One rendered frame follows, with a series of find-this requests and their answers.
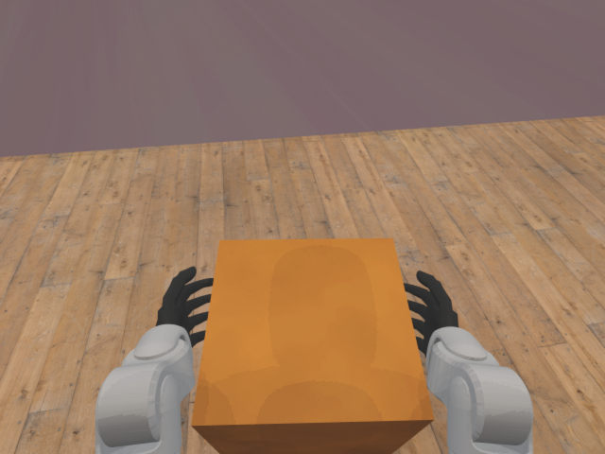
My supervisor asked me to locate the carton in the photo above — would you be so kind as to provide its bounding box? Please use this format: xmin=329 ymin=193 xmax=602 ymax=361
xmin=191 ymin=238 xmax=435 ymax=454

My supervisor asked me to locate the left robot forearm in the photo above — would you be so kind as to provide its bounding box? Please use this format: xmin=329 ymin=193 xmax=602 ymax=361
xmin=95 ymin=324 xmax=195 ymax=454

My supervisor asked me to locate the robot right hand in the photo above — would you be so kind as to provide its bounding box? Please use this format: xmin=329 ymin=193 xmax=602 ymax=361
xmin=404 ymin=271 xmax=458 ymax=357

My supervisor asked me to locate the right robot forearm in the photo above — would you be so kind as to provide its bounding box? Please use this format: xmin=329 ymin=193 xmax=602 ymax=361
xmin=425 ymin=326 xmax=533 ymax=454

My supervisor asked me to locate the robot left hand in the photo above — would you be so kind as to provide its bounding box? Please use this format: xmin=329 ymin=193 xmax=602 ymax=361
xmin=156 ymin=267 xmax=214 ymax=348

